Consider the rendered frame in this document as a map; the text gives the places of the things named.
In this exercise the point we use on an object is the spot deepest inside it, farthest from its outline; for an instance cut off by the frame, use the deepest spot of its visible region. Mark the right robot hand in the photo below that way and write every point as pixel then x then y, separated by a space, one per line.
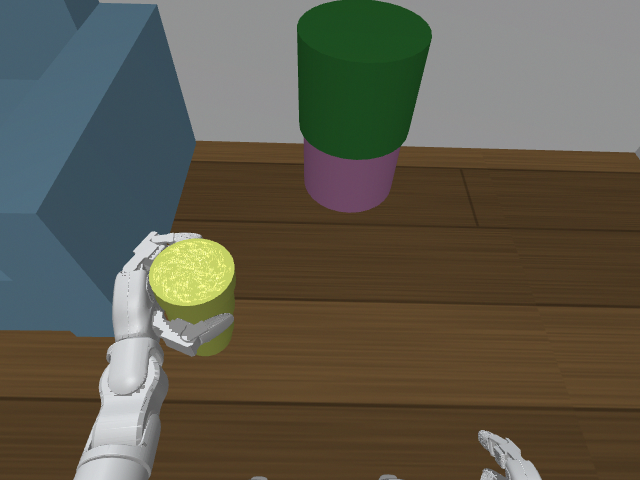
pixel 508 457

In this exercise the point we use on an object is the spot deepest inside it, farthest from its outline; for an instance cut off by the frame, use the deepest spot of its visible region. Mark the cup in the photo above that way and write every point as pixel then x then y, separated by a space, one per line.
pixel 194 280

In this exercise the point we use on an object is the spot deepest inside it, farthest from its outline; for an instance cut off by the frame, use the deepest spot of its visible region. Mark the left robot hand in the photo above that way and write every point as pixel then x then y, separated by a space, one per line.
pixel 136 313

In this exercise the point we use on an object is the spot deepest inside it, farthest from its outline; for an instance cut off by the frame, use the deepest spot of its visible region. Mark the sofa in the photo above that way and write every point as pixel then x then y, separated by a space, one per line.
pixel 95 147

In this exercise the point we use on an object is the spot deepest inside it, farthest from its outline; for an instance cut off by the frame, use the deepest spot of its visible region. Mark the left robot arm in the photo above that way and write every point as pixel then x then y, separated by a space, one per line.
pixel 124 438

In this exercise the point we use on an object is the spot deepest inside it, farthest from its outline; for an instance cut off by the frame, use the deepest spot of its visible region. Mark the potted plant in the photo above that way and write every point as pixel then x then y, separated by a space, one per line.
pixel 360 66

